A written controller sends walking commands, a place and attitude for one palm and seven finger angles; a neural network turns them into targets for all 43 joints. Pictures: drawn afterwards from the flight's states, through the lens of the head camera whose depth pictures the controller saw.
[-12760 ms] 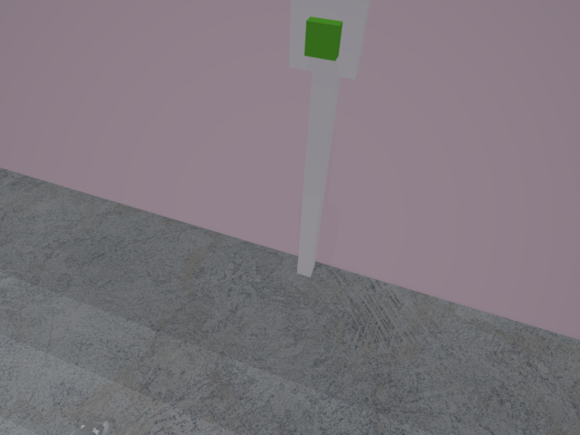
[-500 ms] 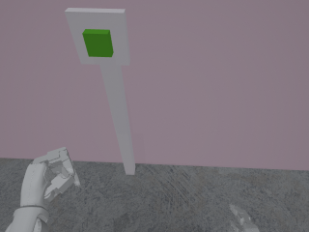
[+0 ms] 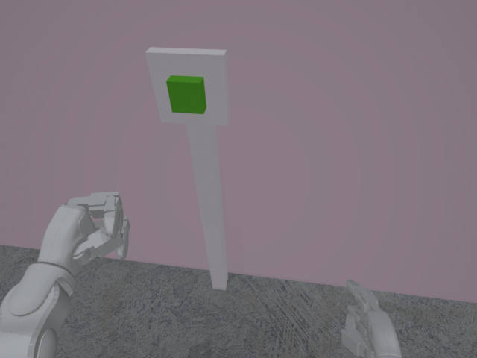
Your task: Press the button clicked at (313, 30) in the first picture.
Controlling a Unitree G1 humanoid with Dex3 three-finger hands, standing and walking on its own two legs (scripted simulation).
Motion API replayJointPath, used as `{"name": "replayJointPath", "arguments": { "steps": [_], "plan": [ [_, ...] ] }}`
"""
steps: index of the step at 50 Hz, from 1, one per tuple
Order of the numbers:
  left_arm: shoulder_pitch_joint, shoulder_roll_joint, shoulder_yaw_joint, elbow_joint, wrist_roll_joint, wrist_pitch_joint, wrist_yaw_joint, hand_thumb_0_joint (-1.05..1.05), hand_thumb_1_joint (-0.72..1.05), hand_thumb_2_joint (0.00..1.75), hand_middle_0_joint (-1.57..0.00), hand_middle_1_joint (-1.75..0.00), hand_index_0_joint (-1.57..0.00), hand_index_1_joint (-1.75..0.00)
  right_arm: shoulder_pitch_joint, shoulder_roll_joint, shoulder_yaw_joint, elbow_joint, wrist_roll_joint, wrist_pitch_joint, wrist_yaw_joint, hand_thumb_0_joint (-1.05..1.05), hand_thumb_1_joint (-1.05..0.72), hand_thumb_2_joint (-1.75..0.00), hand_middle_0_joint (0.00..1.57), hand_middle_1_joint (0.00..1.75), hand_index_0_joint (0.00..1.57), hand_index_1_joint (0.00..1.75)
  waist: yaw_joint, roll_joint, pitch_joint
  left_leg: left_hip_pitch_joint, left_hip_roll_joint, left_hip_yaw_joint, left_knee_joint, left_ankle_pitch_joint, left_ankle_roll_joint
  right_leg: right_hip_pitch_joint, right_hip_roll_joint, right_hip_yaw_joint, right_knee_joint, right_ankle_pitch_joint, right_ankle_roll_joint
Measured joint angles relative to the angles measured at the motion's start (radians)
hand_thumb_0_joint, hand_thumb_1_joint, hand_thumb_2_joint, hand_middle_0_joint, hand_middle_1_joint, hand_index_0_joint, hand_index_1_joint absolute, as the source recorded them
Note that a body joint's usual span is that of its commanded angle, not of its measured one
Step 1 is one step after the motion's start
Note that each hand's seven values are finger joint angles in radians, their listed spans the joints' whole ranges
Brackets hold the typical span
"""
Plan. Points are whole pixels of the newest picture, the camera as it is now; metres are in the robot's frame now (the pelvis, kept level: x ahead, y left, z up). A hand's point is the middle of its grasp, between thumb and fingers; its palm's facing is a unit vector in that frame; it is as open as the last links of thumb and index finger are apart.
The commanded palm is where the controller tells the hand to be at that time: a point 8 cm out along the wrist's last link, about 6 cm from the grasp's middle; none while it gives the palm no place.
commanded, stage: raise the hand and make a fist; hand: left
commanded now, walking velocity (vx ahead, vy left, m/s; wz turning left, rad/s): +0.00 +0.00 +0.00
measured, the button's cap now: (187, 94) +0.57 +0.18 +0.20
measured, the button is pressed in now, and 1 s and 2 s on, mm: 0 0 0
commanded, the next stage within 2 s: aim a knuckle at the button in 0.58 s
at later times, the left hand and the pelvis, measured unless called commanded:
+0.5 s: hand (109, 227) +0.22 +0.19 +0.19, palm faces +0.05 -0.99 -0.09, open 3.1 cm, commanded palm +0.19 +0.24 +0.20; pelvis -0.01 -0.02 +0.00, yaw +0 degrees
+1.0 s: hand (130, 195) +0.28 +0.20 +0.18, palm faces +0.03 -1.00 -0.05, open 3.1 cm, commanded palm +0.26 +0.24 +0.19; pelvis -0.01 -0.01 +0.00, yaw +0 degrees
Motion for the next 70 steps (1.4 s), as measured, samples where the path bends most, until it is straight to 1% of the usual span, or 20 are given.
{"name": "replayJointPath", "arguments": {
  "steps": [3, 8, 11, 16, 19, 21, 23, 27, 29, 32, 36, 40, 44, 48, 52, 56, 59, 63, 67, 70],
  "plan": [
    [-0.015, 0.024, 0.019, -0.012, -0.004, 0.046, -0.002, 0.02, 0.9, 0.9, -1.3, -1.5, -1.3, -1.5, -0.005, 0.004, 0.005, 0.003, 0.0, 0.012, -0.004, 0.01, -0.9, -0.9, 0.2, 0.3, 0.21, 0.3, 0.0, 0.001, 0.008, 0.02, 0.001, 0.0, -0.023, 0.013, -0.003, 0.017, 0.001, 0.001, -0.017, 0.01, -0.003],
    [-0.075, 0.043, 0.083, -0.02, -0.035, 0.046, -0.002, 0.02, 0.9, 0.9, -1.3, -1.5, -1.3, -1.5, -0.001, 0.002, 0.012, 0.028, 0.003, 0.011, -0.006, 0.01, -0.9, -0.9, 0.2, 0.3, 0.21, 0.3, 0.005, 0.0, 0.009, 0.051, 0.004, -0.005, -0.049, 0.028, -0.01, 0.048, 0.007, -0.004, -0.042, 0.023, -0.01],
    [-0.129, 0.049, 0.108, 0.006, -0.047, 0.068, -0.016, 0.02, 0.9, 0.9, -1.31, -1.5, -1.31, -1.5, -0.005, -0.006, 0.014, 0.044, 0.012, 0.015, -0.009, 0.01, -0.9, -0.9, 0.2, 0.3, 0.21, 0.3, 0.007, 0.005, 0.008, 0.062, 0.007, -0.01, -0.057, 0.035, -0.013, 0.061, 0.01, -0.008, -0.053, 0.03, -0.013],
    [-0.141, 0.047, 0.099, 0.057, -0.046, 0.156, -0.041, 0.01, 0.9, 0.9, -1.3, -1.5, -1.31, -1.5, -0.019, -0.023, 0.008, 0.039, 0.025, 0.038, -0.011, 0.01, -0.9, -0.9, 0.2, 0.3, 0.2, 0.3, -0.005, 0.017, 0.012, 0.058, 0.011, -0.008, -0.062, 0.047, -0.017, 0.054, 0.014, -0.006, -0.054, 0.04, -0.015],
    [-0.094, 0.038, 0.081, 0.031, -0.037, 0.177, -0.033, 0.02, 0.9, 0.9, -1.3, -1.5, -1.3, -1.5, -0.023, -0.026, 0.001, 0.027, 0.022, 0.043, -0.01, 0.01, -0.9, -0.9, 0.2, 0.3, 0.2, 0.3, -0.014, 0.014, 0.02, 0.055, 0.017, -0.002, -0.062, 0.049, -0.019, 0.046, 0.018, 0.0, -0.05, 0.043, -0.018],
    [-0.062, 0.031, 0.075, -0.006, -0.033, 0.159, -0.018, 0.02, 0.9, 0.9, -1.3, -1.5, -1.3, -1.5, -0.017, -0.025, -0.004, 0.022, 0.017, 0.039, -0.009, 0.01, -0.9, -0.9, 0.2, 0.3, 0.2, 0.29, -0.015, 0.006, 0.023, 0.057, 0.019, 0.001, -0.062, 0.049, -0.021, 0.047, 0.021, 0.003, -0.049, 0.043, -0.02],
    [-0.045, 0.025, 0.077, -0.037, -0.033, 0.123, -0.001, 0.02, 0.9, 0.9, -1.3, -1.5, -1.3, -1.5, -0.007, -0.023, -0.008, 0.022, 0.012, 0.03, -0.008, 0.01, -0.9, -0.9, 0.2, 0.3, 0.2, 0.29, -0.012, -0.001, 0.021, 0.063, 0.021, 0.001, -0.062, 0.047, -0.023, 0.053, 0.023, 0.004, -0.05, 0.042, -0.022],
    [-0.067, 0.02, 0.091, -0.041, -0.034, 0.066, 0.021, 0.02, 0.9, 0.9, -1.31, -1.5, -1.3, -1.5, 0.003, -0.023, -0.009, 0.04, 0.011, 0.015, -0.011, 0.01, -0.9, -0.9, 0.2, 0.3, 0.2, 0.29, -0.005, -0.001, 0.018, 0.073, 0.023, -0.005, -0.059, 0.044, -0.025, 0.069, 0.025, -0.002, -0.056, 0.042, -0.024],
    [-0.091, 0.021, 0.094, -0.014, -0.033, 0.071, 0.019, 0.02, 0.9, 0.9, -1.31, -1.5, -1.31, -1.5, 0.001, -0.024, -0.008, 0.048, 0.015, 0.014, -0.014, 0.01, -0.9, -0.9, 0.2, 0.3, 0.2, 0.29, -0.004, 0.006, 0.019, 0.074, 0.022, -0.009, -0.059, 0.045, -0.024, 0.073, 0.025, -0.006, -0.06, 0.044, -0.023],
    [-0.11, 0.03, 0.088, 0.026, -0.028, 0.111, 0.006, 0.02, 0.9, 0.9, -1.31, -1.5, -1.31, -1.5, -0.005, -0.024, -0.005, 0.051, 0.021, 0.022, -0.019, 0.01, -0.9, -0.9, 0.2, 0.3, 0.2, 0.29, -0.007, 0.015, 0.022, 0.069, 0.021, -0.009, -0.06, 0.049, -0.022, 0.068, 0.024, -0.006, -0.061, 0.047, -0.021],
    [-0.092, 0.036, 0.072, 0.03, -0.023, 0.144, -0.005, 0.02, 0.9, 0.9, -1.3, -1.5, -1.31, -1.5, -0.01, -0.019, -0.003, 0.043, 0.02, 0.023, -0.02, 0.01, -0.9, -0.9, 0.2, 0.3, 0.2, 0.29, -0.013, 0.016, 0.028, 0.062, 0.021, -0.003, -0.061, 0.05, -0.02, 0.058, 0.024, 0.0, -0.059, 0.048, -0.019],
    [-0.118, 0.026, 0.061, 0.037, -0.027, 0.106, 0.005, 0.02, 0.9, 0.9, -1.31, -1.5, -1.31, -1.5, -0.003, -0.015, -0.003, 0.051, 0.015, 0.008, -0.022, 0.01, -0.9, -0.9, 0.2, 0.3, 0.2, 0.29, -0.01, 0.007, 0.03, 0.066, 0.016, -0.003, -0.063, 0.047, -0.018, 0.06, 0.019, 0.0, -0.055, 0.043, -0.017],
    [-0.207, 0.02, 0.065, 0.113, -0.021, 0.067, 0.021, 0.02, 0.9, 0.9, -1.31, -1.5, -1.31, -1.5, -0.006, -0.009, 0.0, 0.07, 0.016, 0.005, -0.026, 0.01, -0.9, -0.9, 0.2, 0.3, 0.2, 0.29, -0.008, -0.002, 0.029, 0.065, 0.011, -0.007, -0.063, 0.046, -0.016, 0.06, 0.014, -0.004, -0.053, 0.038, -0.016],
    [-0.298, 0.019, 0.044, 0.209, 0.005, 0.087, 0.027, 0.02, 0.9, 0.9, -1.31, -1.5, -1.31, -1.5, -0.012, -0.01, 0.001, 0.07, 0.02, 0.015, -0.029, 0.01, -0.9, -0.9, 0.2, 0.3, 0.2, 0.3, -0.014, -0.005, 0.036, 0.057, 0.006, -0.007, -0.067, 0.049, -0.013, 0.05, 0.009, -0.005, -0.051, 0.038, -0.013],
    [-0.353, 0.016, 0.005, 0.276, 0.028, 0.107, 0.03, 0.02, 0.9, 0.9, -1.31, -1.5, -1.31, -1.5, -0.017, -0.012, -0.002, 0.061, 0.019, 0.029, -0.029, 0.01, -0.9, -0.9, 0.2, 0.3, 0.2, 0.3, -0.027, -0.003, 0.042, 0.048, 0.002, 0.0, -0.074, 0.052, -0.01, 0.035, 0.005, 0.002, -0.051, 0.04, -0.01],
    [-0.399, -0.001, -0.012, 0.308, 0.036, 0.076, 0.053, 0.02, 0.9, 0.9, -1.3, -1.5, -1.3, -1.5, -0.014, -0.008, -0.005, 0.062, 0.012, 0.036, -0.024, 0.01, -0.9, -0.9, 0.2, 0.3, 0.2, 0.29, -0.037, -0.009, 0.041, 0.049, 0.0, 0.01, -0.084, 0.052, -0.007, 0.03, 0.002, 0.012, -0.052, 0.038, -0.008],
    [-0.443, -0.006, -0.003, 0.349, 0.037, 0.049, 0.07, 0.02, 0.9, 0.9, -1.3, -1.5, -1.3, -1.5, -0.007, -0.002, -0.004, 0.069, 0.008, 0.047, -0.017, 0.01, -0.9, -0.9, 0.2, 0.3, 0.2, 0.29, -0.044, -0.017, 0.031, 0.052, 0.001, 0.016, -0.091, 0.049, -0.008, 0.028, 0.002, 0.019, -0.054, 0.035, -0.008],
    [-0.499, 0.006, 0.011, 0.43, 0.053, 0.061, 0.087, 0.02, 0.9, 0.9, -1.3, -1.5, -1.3, -1.5, 0.003, -0.004, -0.008, 0.068, 0.013, 0.076, -0.011, 0.01, -0.9, -0.9, 0.2, 0.3, 0.2, 0.29, -0.051, -0.02, 0.021, 0.051, 0.003, 0.021, -0.093, 0.044, -0.009, 0.027, 0.005, 0.024, -0.059, 0.034, -0.008],
    [-0.544, 0.011, -0.001, 0.508, 0.071, 0.084, 0.093, 0.02, 0.9, 0.9, -1.3, -1.5, -1.3, -1.5, 0.012, -0.015, -0.016, 0.064, 0.019, 0.1, -0.011, 0.01, -0.9, -0.9, 0.2, 0.3, 0.2, 0.29, -0.057, -0.015, 0.027, 0.04, 0.003, 0.019, -0.092, 0.042, -0.007, 0.018, 0.005, 0.023, -0.062, 0.034, -0.007],
    [-0.575, 0.003, -0.016, 0.537, 0.081, 0.067, 0.1, 0.02, 0.9, 0.9, -1.3, -1.5, -1.3, -1.5, 0.016, -0.02, -0.023, 0.066, 0.016, 0.107, -0.013, 0.01, -0.9, -0.9, 0.2, 0.3, 0.2, 0.29, -0.06, -0.016, 0.038, 0.032, 0.002, 0.018, -0.093, 0.044, -0.007, 0.01, 0.004, 0.022, -0.062, 0.035, -0.007]
  ]
}}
